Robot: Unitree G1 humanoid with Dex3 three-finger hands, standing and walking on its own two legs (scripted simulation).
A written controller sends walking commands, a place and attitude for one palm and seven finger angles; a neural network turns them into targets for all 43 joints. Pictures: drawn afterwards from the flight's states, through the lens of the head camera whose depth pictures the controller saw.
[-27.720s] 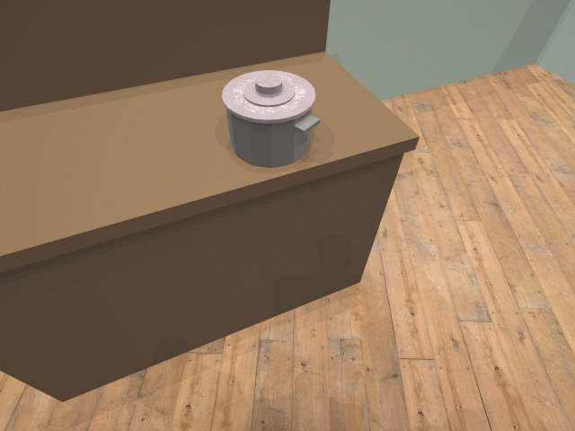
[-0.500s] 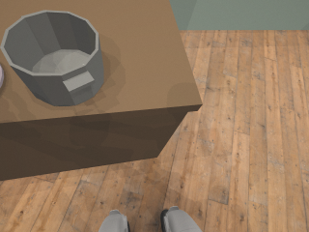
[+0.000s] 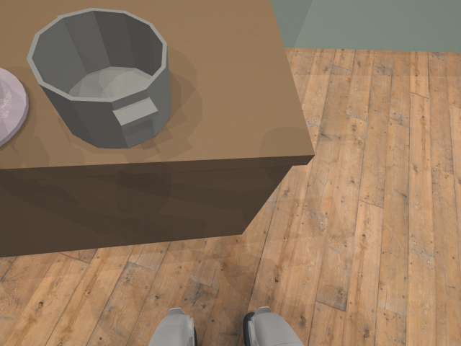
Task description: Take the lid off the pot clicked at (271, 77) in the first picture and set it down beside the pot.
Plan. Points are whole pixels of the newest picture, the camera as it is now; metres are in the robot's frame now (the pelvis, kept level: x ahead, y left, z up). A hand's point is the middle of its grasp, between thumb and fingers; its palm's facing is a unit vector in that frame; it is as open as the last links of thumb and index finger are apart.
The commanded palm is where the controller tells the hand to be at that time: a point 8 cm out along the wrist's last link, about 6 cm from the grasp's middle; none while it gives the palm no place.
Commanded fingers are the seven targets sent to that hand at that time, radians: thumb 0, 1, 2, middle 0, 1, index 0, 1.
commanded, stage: open the fingers wide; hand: left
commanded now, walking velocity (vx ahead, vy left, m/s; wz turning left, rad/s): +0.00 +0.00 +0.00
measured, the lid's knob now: out of the picture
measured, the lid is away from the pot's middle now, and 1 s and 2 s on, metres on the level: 0.24 0.24 0.24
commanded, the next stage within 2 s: raise the empty hand in 0.80 s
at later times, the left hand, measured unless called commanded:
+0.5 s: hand out of the picture +0.46 +0.39 +0.09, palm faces -0.44 -0.15 -0.88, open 9.8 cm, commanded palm +0.50 +0.38 +0.13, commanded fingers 0.00 0.00 0.62 -0.34 -0.88 -0.34 -0.88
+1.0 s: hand out of the picture +0.45 +0.39 +0.08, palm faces -0.44 -0.15 -0.88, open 11.0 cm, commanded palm +0.50 +0.37 +0.14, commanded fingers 0.00 0.00 0.61 -0.34 -0.88 -0.34 -0.88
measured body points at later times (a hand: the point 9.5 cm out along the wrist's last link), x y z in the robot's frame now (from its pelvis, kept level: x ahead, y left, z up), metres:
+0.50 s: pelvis +0.00 +0.00 +0.00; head +0.13 +0.04 +0.43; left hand +0.48 +0.40 +0.14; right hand +0.00 -0.27 -0.10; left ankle +0.00 +0.06 -0.69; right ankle +0.01 -0.18 -0.68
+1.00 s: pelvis -0.01 +0.01 +0.00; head +0.12 +0.05 +0.43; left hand +0.47 +0.39 +0.13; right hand +0.00 -0.27 -0.10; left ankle +0.00 +0.06 -0.69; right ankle +0.01 -0.18 -0.68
